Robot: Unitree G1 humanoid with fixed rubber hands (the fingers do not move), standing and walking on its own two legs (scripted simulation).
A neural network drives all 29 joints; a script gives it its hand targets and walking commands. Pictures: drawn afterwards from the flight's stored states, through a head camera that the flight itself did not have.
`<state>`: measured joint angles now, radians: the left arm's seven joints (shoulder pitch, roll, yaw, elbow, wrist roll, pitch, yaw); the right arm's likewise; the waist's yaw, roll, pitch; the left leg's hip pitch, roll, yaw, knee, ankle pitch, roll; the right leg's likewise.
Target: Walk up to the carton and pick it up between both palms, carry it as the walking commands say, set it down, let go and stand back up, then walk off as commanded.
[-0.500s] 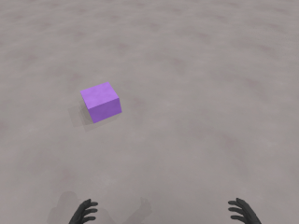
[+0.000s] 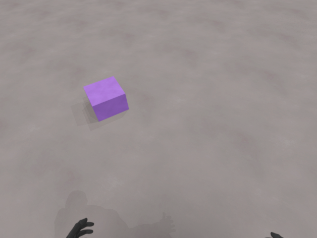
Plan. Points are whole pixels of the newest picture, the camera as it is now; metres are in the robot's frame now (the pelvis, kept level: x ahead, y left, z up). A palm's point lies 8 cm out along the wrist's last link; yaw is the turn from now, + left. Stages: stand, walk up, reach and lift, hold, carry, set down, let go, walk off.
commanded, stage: stand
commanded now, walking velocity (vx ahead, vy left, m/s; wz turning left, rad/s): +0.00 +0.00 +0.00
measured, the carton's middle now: (106, 98) +1.29 +0.53 -0.65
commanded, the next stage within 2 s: walk up in 1.22 s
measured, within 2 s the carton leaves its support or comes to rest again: neither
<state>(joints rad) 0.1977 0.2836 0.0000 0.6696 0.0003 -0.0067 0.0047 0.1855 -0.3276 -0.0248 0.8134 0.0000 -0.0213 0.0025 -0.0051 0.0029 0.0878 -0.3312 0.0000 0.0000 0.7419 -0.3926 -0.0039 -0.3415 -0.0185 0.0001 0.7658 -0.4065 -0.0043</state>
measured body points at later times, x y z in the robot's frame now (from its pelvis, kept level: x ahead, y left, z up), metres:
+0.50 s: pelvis -0.01 +0.00 +0.00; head +0.00 +0.00 +0.45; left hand +0.12 +0.27 -0.10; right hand +0.09 -0.29 -0.12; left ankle +0.00 +0.13 -0.71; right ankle +0.00 -0.12 -0.71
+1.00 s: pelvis -0.02 +0.03 +0.01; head -0.01 +0.04 +0.45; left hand +0.09 +0.29 -0.12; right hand +0.06 -0.27 -0.11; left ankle +0.00 +0.13 -0.71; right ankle +0.00 -0.12 -0.71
